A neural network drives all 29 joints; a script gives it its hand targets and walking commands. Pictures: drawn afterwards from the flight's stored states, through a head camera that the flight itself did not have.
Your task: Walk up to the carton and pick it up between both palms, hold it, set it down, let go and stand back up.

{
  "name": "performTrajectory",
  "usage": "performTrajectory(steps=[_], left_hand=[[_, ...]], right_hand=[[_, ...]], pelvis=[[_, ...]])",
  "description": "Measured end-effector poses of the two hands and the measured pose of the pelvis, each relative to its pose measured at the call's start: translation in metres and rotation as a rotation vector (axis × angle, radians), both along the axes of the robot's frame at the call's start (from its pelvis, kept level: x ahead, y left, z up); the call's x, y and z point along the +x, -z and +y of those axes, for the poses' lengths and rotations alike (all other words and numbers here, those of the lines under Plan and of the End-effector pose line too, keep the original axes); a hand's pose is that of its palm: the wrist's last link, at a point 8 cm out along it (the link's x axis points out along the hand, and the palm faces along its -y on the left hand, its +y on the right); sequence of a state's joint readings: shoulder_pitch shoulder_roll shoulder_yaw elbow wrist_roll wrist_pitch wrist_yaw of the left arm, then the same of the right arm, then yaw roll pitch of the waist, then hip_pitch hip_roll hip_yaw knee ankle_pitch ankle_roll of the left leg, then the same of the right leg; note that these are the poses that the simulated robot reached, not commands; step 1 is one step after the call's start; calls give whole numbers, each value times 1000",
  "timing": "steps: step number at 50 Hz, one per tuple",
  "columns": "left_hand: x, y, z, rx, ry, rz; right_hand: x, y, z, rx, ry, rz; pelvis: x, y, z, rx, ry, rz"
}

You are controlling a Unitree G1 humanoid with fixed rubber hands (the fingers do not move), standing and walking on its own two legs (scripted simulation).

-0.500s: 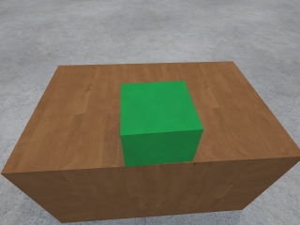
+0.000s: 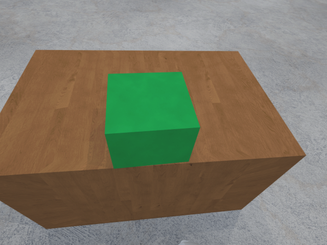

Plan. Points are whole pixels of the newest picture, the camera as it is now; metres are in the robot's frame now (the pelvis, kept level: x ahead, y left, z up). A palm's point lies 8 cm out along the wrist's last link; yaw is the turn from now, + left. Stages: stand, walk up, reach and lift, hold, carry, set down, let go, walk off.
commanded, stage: walk up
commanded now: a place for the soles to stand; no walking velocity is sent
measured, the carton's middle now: (149, 118) +0.52 +0.04 -0.03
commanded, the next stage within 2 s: none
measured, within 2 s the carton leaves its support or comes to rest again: neither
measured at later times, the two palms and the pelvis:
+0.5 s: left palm out of the picture +0.02 +0.16 -0.09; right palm out of the picture +0.14 -0.28 -0.12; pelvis -0.01 -0.07 +0.00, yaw +11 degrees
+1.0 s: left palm out of the picture +0.05 +0.21 -0.13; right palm out of the picture +0.09 -0.23 -0.11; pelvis +0.01 -0.02 +0.00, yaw +8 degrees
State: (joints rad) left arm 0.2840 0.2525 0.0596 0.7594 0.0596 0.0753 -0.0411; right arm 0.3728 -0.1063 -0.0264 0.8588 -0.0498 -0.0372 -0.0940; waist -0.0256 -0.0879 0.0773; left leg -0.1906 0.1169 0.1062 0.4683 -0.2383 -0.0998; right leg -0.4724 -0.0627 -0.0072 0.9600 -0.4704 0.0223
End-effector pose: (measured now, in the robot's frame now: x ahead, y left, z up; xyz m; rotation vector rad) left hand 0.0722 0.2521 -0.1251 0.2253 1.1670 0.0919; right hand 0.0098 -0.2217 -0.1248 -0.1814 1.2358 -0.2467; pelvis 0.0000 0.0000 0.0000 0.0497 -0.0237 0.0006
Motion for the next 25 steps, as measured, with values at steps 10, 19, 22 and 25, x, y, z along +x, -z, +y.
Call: performTrajectory(steps=[10, 19, 22, 25], left_hand=[[40, -7, -98, -24, 2, -184], [3, -28, -114, 10, -168, -252], [-21, -31, -105, 42, -228, -236], [-48, -33, -91, 67, -282, -206]], right_hand=[[35, 19, -97, 23, -66, -28], [104, 1, -104, 24, -238, -123], [121, -1, -87, 60, -287, -150], [135, -3, -63, 102, -333, -176]], pelvis=[[3, 14, -66, -22, -31, -29], [-4, 2, -78, -39, -134, -23], [-8, -1, -76, -39, -161, -17], [-11, -3, -70, -40, -187, -13]])
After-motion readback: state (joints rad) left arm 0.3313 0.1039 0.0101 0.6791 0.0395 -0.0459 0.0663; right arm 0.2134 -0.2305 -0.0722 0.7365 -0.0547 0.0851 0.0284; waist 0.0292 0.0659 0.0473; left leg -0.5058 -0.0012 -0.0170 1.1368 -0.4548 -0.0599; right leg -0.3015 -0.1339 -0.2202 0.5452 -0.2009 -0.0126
